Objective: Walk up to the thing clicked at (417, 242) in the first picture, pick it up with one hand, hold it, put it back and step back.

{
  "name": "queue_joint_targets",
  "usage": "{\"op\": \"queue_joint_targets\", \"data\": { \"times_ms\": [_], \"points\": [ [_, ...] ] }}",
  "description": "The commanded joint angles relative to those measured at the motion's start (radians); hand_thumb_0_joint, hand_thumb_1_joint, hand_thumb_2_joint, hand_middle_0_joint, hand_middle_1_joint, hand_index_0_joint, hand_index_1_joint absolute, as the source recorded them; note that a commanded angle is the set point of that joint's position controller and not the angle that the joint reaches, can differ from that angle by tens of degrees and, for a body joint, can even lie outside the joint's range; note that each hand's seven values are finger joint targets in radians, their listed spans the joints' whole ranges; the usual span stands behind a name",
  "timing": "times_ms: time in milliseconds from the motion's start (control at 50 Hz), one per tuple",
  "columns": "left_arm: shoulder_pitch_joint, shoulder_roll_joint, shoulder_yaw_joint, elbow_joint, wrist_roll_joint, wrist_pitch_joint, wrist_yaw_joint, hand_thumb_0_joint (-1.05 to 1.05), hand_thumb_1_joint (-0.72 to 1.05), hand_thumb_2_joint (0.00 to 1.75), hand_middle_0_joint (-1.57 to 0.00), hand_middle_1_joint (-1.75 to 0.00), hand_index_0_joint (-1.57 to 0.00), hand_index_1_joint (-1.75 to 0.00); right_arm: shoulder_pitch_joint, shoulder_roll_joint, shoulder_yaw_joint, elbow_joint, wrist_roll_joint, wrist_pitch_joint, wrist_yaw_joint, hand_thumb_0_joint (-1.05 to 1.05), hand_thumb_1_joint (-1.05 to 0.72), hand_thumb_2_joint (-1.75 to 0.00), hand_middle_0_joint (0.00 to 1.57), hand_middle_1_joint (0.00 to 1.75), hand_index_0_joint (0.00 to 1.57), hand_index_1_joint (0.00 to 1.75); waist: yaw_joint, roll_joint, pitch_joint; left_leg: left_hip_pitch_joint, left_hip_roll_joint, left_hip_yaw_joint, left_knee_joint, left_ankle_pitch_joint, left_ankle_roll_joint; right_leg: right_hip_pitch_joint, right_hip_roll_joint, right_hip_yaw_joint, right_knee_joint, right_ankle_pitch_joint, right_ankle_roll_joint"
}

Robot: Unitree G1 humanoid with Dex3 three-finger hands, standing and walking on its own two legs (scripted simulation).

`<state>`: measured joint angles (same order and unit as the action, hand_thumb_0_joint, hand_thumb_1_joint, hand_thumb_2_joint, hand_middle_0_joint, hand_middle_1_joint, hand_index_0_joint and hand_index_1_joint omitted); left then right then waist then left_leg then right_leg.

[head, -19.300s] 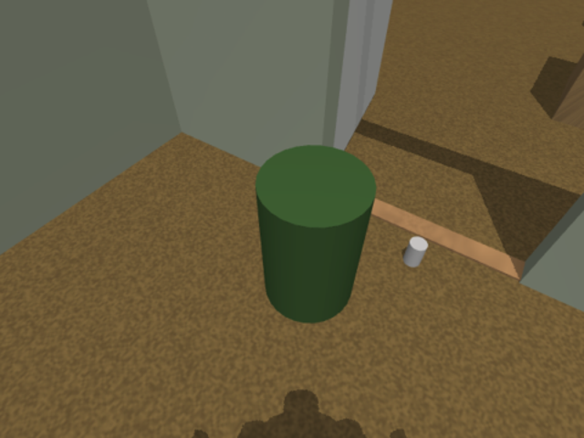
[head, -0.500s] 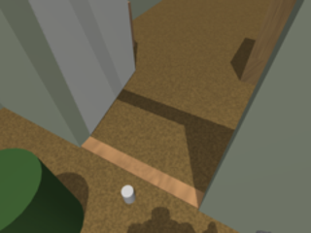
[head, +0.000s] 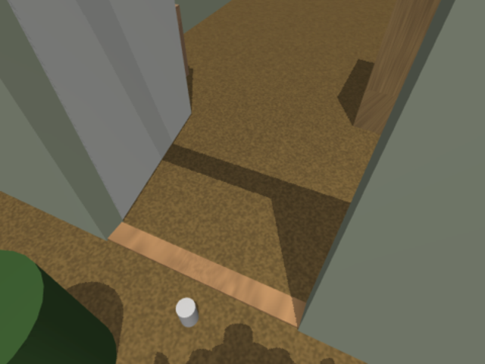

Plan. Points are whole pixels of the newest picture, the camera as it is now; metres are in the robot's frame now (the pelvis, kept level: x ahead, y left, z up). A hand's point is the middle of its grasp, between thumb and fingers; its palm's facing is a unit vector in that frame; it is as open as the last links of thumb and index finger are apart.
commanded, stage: walk up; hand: left
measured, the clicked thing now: (187, 312) +0.45 +0.22 -0.72
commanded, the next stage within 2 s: stand in 0.62 s
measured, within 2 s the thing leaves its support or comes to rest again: neither
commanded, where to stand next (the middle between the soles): +0.06 +0.00 m, yaw -1 degrees
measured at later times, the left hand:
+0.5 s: hand out of the picture +0.07 +0.26 -0.16, palm faces -0.01 -0.94 -0.34, open 7.4 cm
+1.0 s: hand out of the picture +0.09 +0.25 -0.16, palm faces -0.03 -0.94 -0.34, open 7.4 cm
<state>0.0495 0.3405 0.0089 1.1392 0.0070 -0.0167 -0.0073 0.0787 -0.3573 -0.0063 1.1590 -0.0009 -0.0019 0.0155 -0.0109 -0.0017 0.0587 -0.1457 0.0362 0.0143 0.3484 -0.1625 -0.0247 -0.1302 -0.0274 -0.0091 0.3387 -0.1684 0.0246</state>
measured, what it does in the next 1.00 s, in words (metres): stands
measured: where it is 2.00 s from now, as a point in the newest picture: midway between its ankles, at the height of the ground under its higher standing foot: outside the picture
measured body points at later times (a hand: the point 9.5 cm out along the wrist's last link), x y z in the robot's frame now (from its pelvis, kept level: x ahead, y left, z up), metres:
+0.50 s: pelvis +0.00 +0.00 +0.00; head +0.01 +0.00 +0.45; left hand +0.07 +0.31 -0.13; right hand +0.08 -0.29 -0.14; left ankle +0.02 +0.13 -0.75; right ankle +0.01 -0.13 -0.75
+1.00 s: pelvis +0.01 +0.00 +0.00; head +0.03 +0.00 +0.45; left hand +0.09 +0.30 -0.13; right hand +0.09 -0.30 -0.13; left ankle +0.02 +0.13 -0.75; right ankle +0.01 -0.13 -0.75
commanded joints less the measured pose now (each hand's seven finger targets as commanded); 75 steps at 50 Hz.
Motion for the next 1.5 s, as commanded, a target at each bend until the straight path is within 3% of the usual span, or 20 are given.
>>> {"op": "queue_joint_targets", "data": {
  "times_ms": [0,100,260,580,660,720,840,920,1080,1220,1340,1480],
  "points": [
    [-0.034,0.224,0.04,-0.048,-0.001,-0.015,0.012,0.0,0.9,0.9,-0.2,-0.3,-0.2,-0.3,-0.048,-0.203,-0.039,-0.062,-0.007,-0.028,-0.015,0.0,-0.9,-0.9,0.2,0.3,0.2,0.3,0.01,0.026,-0.103,0.002,0.091,-0.083,-0.074,0.083,0.037,0.046,-0.101,0.074,-0.046,0.109,-0.035],
    [-0.03,0.217,0.039,-0.045,-0.002,-0.013,0.01,0.0,0.9,0.9,-0.2,-0.3,-0.2,-0.3,-0.039,-0.205,-0.041,-0.063,-0.007,-0.029,-0.017,0.0,-0.9,-0.9,0.2,0.3,0.2,0.3,0.009,0.025,-0.107,0.01,0.094,-0.082,-0.079,0.084,0.04,0.047,-0.098,0.071,-0.042,0.101,-0.033],
    [-0.032,0.216,0.037,-0.046,0.002,-0.013,0.01,0.0,0.9,0.9,-0.2,-0.3,-0.2,-0.3,-0.033,-0.209,-0.042,-0.065,-0.006,-0.025,-0.015,0.0,-0.9,-0.9,0.2,0.3,0.2,0.3,0.003,0.005,-0.08,0.001,0.088,-0.09,-0.087,0.0,0.044,0.011,-0.091,0.077,-0.061,0.042,-0.032],
    [0.002,0.217,0.039,-0.048,0.001,-0.016,0.013,0.0,0.9,0.9,-0.2,-0.3,-0.2,-0.3,-0.037,-0.197,-0.042,-0.07,-0.004,-0.02,-0.012,0.0,-0.9,-0.9,0.2,0.3,0.2,0.3,0.006,0.008,-0.094,0.047,0.084,-0.081,-0.063,0.056,0.04,-0.006,-0.094,0.08,-0.066,0.067,-0.031],
    [0.011,0.222,0.033,-0.051,0.003,-0.013,0.016,0.0,0.9,0.9,-0.2,-0.3,-0.2,-0.3,-0.039,-0.207,-0.042,-0.071,-0.01,-0.02,-0.016,0.0,-0.9,-0.9,0.2,0.3,0.2,0.3,0.003,0.004,-0.089,0.035,0.096,-0.085,-0.08,0.028,0.038,-0.012,-0.104,0.08,-0.074,0.019,-0.033],
    [0.019,0.222,0.03,-0.054,0.002,-0.014,0.015,0.0,0.9,0.9,-0.2,-0.3,-0.2,-0.3,-0.041,-0.205,-0.041,-0.072,-0.01,-0.024,-0.016,0.0,-0.9,-0.9,0.2,0.3,0.2,0.3,0.005,0.016,-0.097,0.041,0.1,-0.084,-0.079,0.104,0.034,0.002,-0.106,0.077,-0.064,0.072,-0.035],
    [0.028,0.227,0.031,-0.057,0.003,-0.015,0.013,0.0,0.9,0.9,-0.2,-0.3,-0.2,-0.3,-0.039,-0.2,-0.037,-0.073,-0.008,-0.029,-0.018,0.0,-0.9,-0.9,0.2,0.3,0.2,0.3,0.008,0.019,-0.105,0.052,0.104,-0.084,-0.077,0.137,0.031,0.016,-0.109,0.074,-0.058,0.105,-0.037],
    [0.029,0.22,0.029,-0.058,0.003,-0.014,0.014,0.0,0.9,0.9,-0.2,-0.3,-0.2,-0.3,-0.038,-0.211,-0.038,-0.072,-0.007,-0.028,-0.019,0.0,-0.9,-0.9,0.2,0.3,0.2,0.3,0.009,0.021,-0.097,0.049,0.103,-0.08,-0.077,0.097,0.034,0.009,-0.111,0.077,-0.069,0.081,-0.034],
    [0.026,0.228,0.032,-0.063,0.001,-0.014,0.015,0.0,0.9,0.9,-0.2,-0.3,-0.2,-0.3,-0.037,-0.208,-0.034,-0.075,-0.009,-0.028,-0.019,0.0,-0.9,-0.9,0.2,0.3,0.2,0.3,0.009,0.016,-0.102,0.054,0.102,-0.076,-0.078,0.12,0.033,0.021,-0.113,0.074,-0.067,0.112,-0.036],
    [0.023,0.229,0.032,-0.061,0.0,-0.016,0.017,0.0,0.9,0.9,-0.2,-0.3,-0.2,-0.3,-0.029,-0.205,-0.035,-0.074,-0.006,-0.028,-0.021,0.0,-0.9,-0.9,0.2,0.3,0.2,0.3,0.006,-0.012,-0.117,0.078,0.109,-0.074,-0.064,0.202,0.031,0.045,-0.113,0.067,-0.054,0.188,-0.037],
    [0.02,0.229,0.033,-0.061,0.0,-0.011,0.016,0.0,0.9,0.9,-0.2,-0.3,-0.2,-0.3,-0.028,-0.202,-0.033,-0.076,-0.008,-0.026,-0.021,0.0,-0.9,-0.9,0.2,0.3,0.2,0.3,0.006,0.008,-0.091,0.052,0.1,-0.071,-0.08,0.131,0.028,0.04,-0.113,0.072,-0.065,0.128,-0.037],
    [0.028,0.235,0.037,-0.064,0.001,-0.012,0.016,0.0,0.9,0.9,-0.2,-0.3,-0.2,-0.3,-0.026,-0.202,-0.032,-0.079,-0.007,-0.03,-0.024,0.0,-0.9,-0.9,0.2,0.3,0.2,0.3,0.01,0.009,-0.097,0.082,0.108,-0.072,-0.077,0.185,0.029,0.033,-0.112,0.072,-0.059,0.165,-0.039]
  ]
}}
